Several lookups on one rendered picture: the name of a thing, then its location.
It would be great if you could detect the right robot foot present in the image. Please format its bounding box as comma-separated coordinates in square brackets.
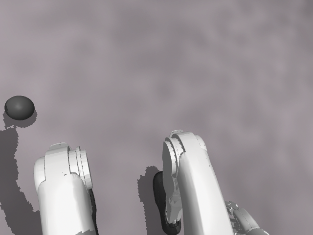
[153, 171, 181, 235]

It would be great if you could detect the left robot foot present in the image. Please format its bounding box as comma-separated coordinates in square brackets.
[89, 189, 99, 235]

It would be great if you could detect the ball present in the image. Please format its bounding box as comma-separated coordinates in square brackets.
[4, 95, 35, 120]

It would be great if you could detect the right robot hand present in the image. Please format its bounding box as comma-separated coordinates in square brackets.
[225, 201, 260, 235]

